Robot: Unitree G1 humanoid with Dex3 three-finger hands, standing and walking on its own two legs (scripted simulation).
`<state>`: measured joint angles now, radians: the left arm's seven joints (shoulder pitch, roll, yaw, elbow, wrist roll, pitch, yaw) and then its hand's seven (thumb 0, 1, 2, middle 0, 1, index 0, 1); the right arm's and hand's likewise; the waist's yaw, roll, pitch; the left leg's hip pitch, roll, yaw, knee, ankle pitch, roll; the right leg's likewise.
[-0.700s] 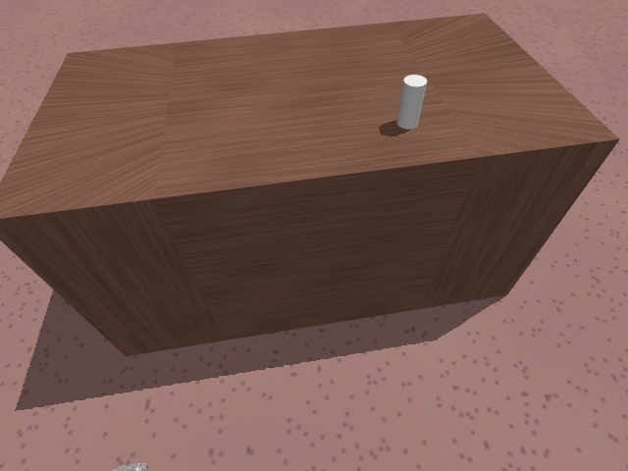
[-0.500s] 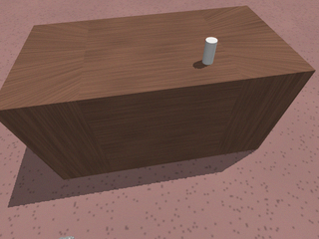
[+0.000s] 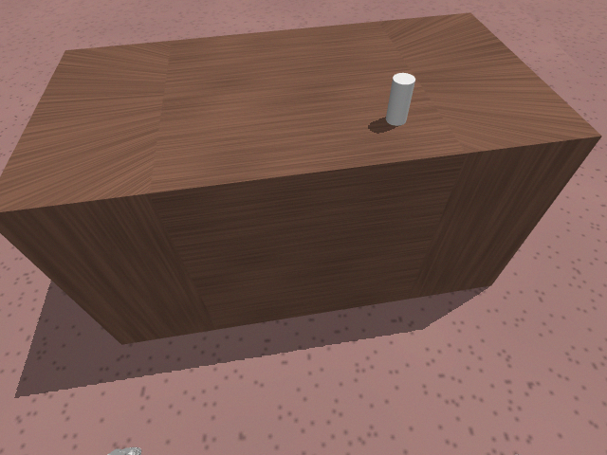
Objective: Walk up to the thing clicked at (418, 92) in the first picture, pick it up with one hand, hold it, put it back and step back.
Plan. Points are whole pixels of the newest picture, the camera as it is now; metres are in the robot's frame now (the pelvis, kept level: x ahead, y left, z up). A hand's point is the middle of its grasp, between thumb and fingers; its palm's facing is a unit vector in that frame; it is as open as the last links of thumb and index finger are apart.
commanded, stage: stand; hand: right
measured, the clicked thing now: (399, 100) +0.84 -0.19 -0.03
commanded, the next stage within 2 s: walk up in 0.42 s
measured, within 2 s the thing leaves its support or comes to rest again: neither
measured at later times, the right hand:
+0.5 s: hand out of the picture +0.08 -0.26 -0.16, palm faces -0.02 +0.94 -0.33, open 7.4 cm
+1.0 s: hand (524, 371) +0.25 -0.32 -0.15, palm faces -0.17 +0.89 -0.41, open 7.4 cm
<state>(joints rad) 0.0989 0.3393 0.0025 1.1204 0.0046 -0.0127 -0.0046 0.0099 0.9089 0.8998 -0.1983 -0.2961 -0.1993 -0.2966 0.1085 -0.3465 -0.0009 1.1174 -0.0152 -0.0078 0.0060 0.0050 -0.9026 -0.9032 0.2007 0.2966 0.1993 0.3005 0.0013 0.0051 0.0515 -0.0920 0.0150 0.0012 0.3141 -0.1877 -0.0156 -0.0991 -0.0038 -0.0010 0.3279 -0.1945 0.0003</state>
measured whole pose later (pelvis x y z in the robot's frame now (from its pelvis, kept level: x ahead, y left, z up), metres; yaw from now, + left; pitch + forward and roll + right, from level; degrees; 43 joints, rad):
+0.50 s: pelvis +0.01 +0.00 -0.01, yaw +0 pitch -2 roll +1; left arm 0.14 0.36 0.05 1.07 0.03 0.00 -0.04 0.01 0.91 0.90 -0.20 -0.30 -0.20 -0.30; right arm 0.17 -0.34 -0.04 1.07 -0.03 -0.03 0.02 0.00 -0.90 -0.90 0.20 0.30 0.20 0.30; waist 0.00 -0.02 0.04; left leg -0.11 0.00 0.00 0.38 -0.25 0.01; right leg -0.18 -0.01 0.00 0.54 -0.39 -0.03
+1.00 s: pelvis +0.14 -0.06 -0.03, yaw +6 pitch -3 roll -1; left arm 0.37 0.41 0.07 0.86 0.02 -0.03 -0.06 0.01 0.91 0.90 -0.20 -0.30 -0.20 -0.30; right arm 0.27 -0.41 -0.07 0.86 -0.02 -0.06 0.06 0.01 -0.90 -0.90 0.20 0.30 0.20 0.30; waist 0.05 -0.02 0.11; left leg -0.38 0.03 0.03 0.60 -0.21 0.02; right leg -0.11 -0.04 -0.11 0.61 -0.44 -0.01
